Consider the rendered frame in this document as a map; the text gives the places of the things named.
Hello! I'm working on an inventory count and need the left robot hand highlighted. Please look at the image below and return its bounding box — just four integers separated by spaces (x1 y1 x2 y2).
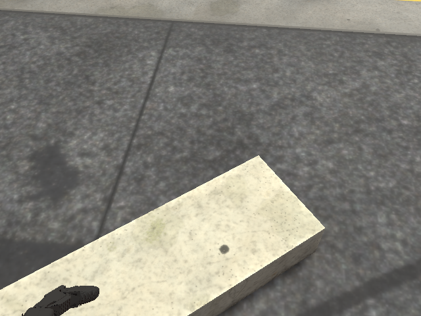
22 285 99 316

